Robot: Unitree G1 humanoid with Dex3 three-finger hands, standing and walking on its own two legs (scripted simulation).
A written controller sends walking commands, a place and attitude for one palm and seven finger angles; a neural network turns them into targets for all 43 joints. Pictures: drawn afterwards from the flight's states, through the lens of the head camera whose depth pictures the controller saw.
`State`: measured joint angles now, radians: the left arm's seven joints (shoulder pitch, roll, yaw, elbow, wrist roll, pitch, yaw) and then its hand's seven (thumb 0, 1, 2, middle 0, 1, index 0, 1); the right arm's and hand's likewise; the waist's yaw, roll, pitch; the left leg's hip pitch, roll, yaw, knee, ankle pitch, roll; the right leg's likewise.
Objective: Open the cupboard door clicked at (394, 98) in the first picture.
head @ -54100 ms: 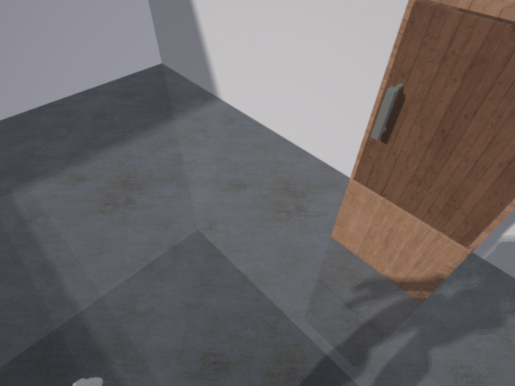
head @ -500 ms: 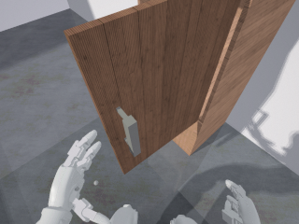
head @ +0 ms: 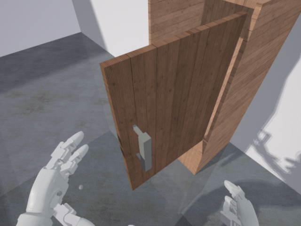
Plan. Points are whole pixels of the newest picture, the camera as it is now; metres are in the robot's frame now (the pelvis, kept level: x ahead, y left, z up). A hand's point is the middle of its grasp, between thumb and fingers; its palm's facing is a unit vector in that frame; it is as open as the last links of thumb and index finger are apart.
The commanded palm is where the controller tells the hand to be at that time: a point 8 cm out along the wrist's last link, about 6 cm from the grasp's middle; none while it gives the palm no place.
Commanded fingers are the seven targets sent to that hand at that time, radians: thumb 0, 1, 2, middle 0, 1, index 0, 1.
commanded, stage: draw the hand back to the body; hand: left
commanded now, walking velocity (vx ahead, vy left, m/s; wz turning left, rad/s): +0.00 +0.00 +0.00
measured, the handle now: (141, 148) +0.32 +0.05 +0.03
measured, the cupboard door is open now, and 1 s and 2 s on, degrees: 86 86 86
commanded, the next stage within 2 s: step back with the hand held close in 1.06 s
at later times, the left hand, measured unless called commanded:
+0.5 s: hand (31, 158) +0.21 +0.24 +0.17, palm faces +0.34 -0.85 -0.40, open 11.3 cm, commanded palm +0.16 +0.29 +0.20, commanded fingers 0.00 0.62 0.78 -0.19 -0.30 -0.19 -0.30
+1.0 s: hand (19, 146) +0.21 +0.25 +0.20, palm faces +0.41 -0.82 -0.40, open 7.5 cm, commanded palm +0.17 +0.29 +0.22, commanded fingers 0.00 0.90 0.90 -0.20 -0.30 -0.20 -0.30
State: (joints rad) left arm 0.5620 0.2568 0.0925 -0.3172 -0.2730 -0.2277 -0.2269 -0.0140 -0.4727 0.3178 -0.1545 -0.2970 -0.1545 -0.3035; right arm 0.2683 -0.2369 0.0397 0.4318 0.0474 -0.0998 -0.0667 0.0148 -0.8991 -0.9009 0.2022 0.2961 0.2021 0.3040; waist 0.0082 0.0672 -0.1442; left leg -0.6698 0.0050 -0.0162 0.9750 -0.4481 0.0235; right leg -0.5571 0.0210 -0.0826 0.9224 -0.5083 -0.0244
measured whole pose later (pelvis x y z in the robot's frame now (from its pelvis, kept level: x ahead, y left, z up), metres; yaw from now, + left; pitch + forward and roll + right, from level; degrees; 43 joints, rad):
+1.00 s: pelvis +0.02 -0.01 +0.06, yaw -2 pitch -4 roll +0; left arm 0.48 0.34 0.31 -0.38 -0.06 -0.06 0.11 0.01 0.87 0.90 -0.21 -0.30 -0.21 -0.30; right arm 0.20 -0.23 0.02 0.64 0.00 -0.09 -0.08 0.01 -0.90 -0.90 0.20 0.30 0.20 0.30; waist 0.06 0.07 0.01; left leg -0.13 0.00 0.03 0.43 -0.24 0.02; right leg -0.04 0.02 -0.03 0.39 -0.28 -0.02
